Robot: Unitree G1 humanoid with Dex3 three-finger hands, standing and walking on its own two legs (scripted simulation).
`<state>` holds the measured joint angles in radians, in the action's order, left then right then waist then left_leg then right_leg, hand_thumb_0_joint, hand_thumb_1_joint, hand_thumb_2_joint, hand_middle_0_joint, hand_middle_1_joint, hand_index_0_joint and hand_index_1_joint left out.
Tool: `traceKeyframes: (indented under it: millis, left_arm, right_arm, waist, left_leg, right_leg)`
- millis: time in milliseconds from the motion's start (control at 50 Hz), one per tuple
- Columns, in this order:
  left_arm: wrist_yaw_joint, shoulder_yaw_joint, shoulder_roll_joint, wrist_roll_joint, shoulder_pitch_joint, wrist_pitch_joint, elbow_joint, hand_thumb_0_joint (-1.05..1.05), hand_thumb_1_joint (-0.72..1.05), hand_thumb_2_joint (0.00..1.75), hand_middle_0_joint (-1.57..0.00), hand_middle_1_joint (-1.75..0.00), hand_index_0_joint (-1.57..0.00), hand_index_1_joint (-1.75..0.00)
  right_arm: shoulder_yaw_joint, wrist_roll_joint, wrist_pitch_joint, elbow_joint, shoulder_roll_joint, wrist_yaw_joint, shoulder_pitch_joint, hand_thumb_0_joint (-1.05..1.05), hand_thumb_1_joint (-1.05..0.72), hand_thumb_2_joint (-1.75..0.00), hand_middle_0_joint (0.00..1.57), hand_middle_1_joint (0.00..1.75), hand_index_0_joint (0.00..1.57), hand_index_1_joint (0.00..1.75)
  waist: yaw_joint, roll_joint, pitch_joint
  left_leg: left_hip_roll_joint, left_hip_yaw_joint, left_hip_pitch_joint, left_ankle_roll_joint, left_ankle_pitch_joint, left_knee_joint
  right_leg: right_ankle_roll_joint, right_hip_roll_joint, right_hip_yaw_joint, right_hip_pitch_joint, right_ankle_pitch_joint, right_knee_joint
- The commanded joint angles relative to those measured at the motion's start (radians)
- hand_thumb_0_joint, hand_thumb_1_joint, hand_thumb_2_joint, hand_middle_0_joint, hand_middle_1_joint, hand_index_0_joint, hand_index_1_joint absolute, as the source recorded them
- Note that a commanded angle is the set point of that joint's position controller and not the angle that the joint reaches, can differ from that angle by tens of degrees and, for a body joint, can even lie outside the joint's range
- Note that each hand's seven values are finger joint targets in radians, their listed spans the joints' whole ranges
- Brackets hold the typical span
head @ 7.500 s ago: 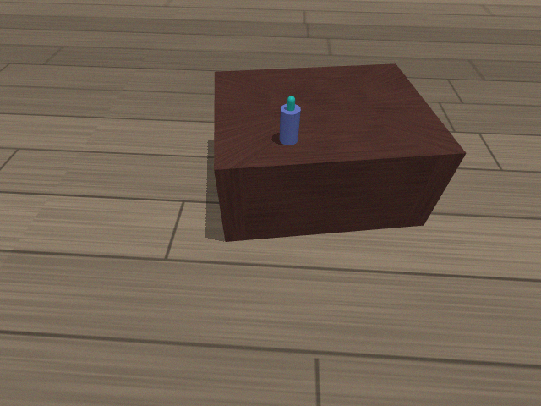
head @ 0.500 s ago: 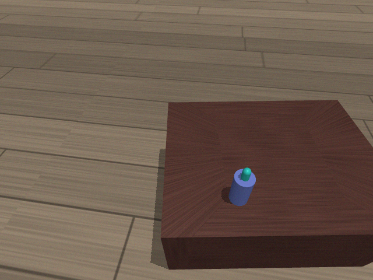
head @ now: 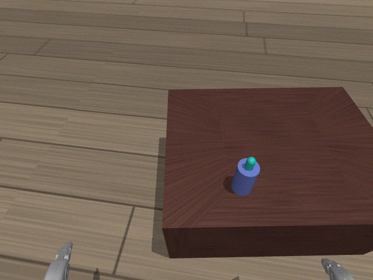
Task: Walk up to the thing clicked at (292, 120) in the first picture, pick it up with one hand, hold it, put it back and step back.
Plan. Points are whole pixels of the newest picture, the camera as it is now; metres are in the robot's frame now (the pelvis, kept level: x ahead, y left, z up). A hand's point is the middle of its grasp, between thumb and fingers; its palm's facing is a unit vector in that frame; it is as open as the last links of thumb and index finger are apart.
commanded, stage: go down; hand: right
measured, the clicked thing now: (246, 174) +0.50 -0.19 -0.22
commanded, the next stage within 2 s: none
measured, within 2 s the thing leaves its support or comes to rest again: neither
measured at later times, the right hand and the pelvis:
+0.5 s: hand (320, 279) +0.17 -0.28 -0.11, palm faces +0.09 +0.95 -0.30, open 17.6 cm; pelvis +0.02 +0.01 -0.02, yaw -1 degrees
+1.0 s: hand (331, 269) +0.19 -0.30 -0.09, palm faces +0.15 +0.95 -0.29, open 17.7 cm; pelvis +0.01 +0.00 -0.03, yaw -1 degrees
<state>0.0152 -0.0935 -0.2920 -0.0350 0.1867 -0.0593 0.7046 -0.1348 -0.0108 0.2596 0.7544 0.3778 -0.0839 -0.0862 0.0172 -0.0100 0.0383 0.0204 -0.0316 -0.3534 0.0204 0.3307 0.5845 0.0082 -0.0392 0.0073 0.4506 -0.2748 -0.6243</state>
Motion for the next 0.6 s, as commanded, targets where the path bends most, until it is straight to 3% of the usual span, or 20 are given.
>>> traceKeyframes:
  millis: [0, 80, 100, 160, 220, 320, 420, 580]
  left_arm:
    - [0.028, -0.059, -0.175, 0.011, -0.119, -0.072, -0.204, 0.00, -0.53, 0.05, -0.07, -0.05, -0.06, -0.06]
    - [0.055, -0.070, -0.174, 0.021, -0.048, -0.106, -0.265, 0.00, -0.56, 0.06, -0.07, -0.05, -0.05, -0.07]
    - [0.063, -0.067, -0.171, 0.023, -0.032, -0.111, -0.269, 0.00, -0.57, 0.07, -0.07, -0.05, -0.05, -0.07]
    - [0.080, -0.063, -0.167, 0.026, 0.017, -0.115, -0.271, 0.00, -0.57, 0.07, -0.06, -0.05, -0.05, -0.07]
    - [0.089, -0.049, -0.146, 0.030, 0.083, -0.112, -0.281, 0.00, -0.56, 0.06, -0.06, -0.05, -0.05, -0.06]
    - [0.093, -0.026, -0.123, 0.029, 0.091, -0.104, -0.285, 0.00, -0.57, 0.06, -0.06, -0.05, -0.05, -0.06]
    - [0.093, -0.016, -0.123, 0.026, 0.095, -0.107, -0.345, 0.00, -0.57, 0.06, -0.06, -0.05, -0.05, -0.06]
    - [0.099, -0.031, -0.134, 0.022, 0.134, -0.102, -0.434, 0.00, -0.57, 0.06, -0.06, -0.05, -0.05, -0.06]
  right_arm:
    - [-0.080, -0.007, -0.025, -0.209, 0.216, 0.004, 0.074, 0.00, 0.54, -0.05, 0.03, 0.06, 0.03, 0.06]
    - [-0.124, 0.004, -0.061, -0.232, 0.223, 0.001, 0.045, 0.00, 0.57, -0.04, 0.02, 0.06, 0.03, 0.06]
    - [-0.118, 0.005, -0.067, -0.240, 0.211, -0.003, 0.022, 0.00, 0.56, -0.04, 0.02, 0.06, 0.03, 0.06]
    - [-0.160, 0.006, -0.079, -0.233, 0.251, -0.014, -0.030, 0.00, 0.56, -0.03, 0.03, 0.05, 0.04, 0.05]
    - [-0.164, 0.002, -0.076, -0.286, 0.253, -0.028, -0.045, 0.00, 0.58, -0.02, 0.03, 0.05, 0.04, 0.05]
    - [-0.179, 0.001, -0.055, -0.322, 0.272, -0.053, -0.066, 0.00, 0.61, -0.02, 0.03, 0.05, 0.03, 0.05]
    - [-0.179, 0.012, -0.034, -0.381, 0.263, -0.080, -0.090, 0.00, 0.61, -0.03, 0.02, 0.06, 0.03, 0.06]
    - [-0.217, 0.024, -0.018, -0.445, 0.279, -0.093, -0.135, 0.00, 0.61, -0.03, 0.02, 0.06, 0.03, 0.06]
  waist:
    - [-0.010, -0.047, 0.126]
    - [0.002, 0.011, 0.227]
    - [0.002, -0.001, 0.223]
    - [-0.003, 0.007, 0.218]
    - [-0.002, -0.048, 0.223]
    - [-0.006, -0.080, 0.177]
    - [0.002, -0.048, 0.175]
    - [0.000, -0.024, 0.222]
  left_leg:
    - [-0.030, -0.022, -0.052, -0.035, -0.103, -0.059]
    - [-0.018, -0.013, -0.019, -0.019, -0.211, -0.007]
    - [-0.017, -0.011, -0.028, -0.019, -0.213, 0.003]
    - [-0.017, -0.010, -0.045, -0.016, -0.195, 0.011]
    - [-0.020, -0.016, -0.059, -0.021, -0.219, 0.034]
    - [-0.020, -0.021, -0.093, -0.022, -0.226, 0.053]
    - [-0.021, -0.024, -0.100, -0.015, -0.256, 0.066]
    - [-0.022, -0.024, -0.101, -0.011, -0.270, 0.097]
  right_leg:
    - [-0.020, 0.022, -0.002, -0.111, 0.081, 0.069]
    - [-0.026, 0.024, -0.003, -0.128, 0.181, -0.006]
    - [-0.024, 0.025, -0.002, -0.129, 0.185, -0.011]
    - [-0.025, 0.030, 0.000, -0.107, 0.168, -0.024]
    - [-0.018, 0.027, 0.001, -0.117, 0.196, -0.032]
    - [-0.015, 0.026, 0.002, -0.079, 0.204, -0.050]
    - [-0.018, 0.024, 0.001, -0.067, 0.229, -0.080]
    - [-0.021, 0.023, -0.007, -0.070, 0.251, -0.111]
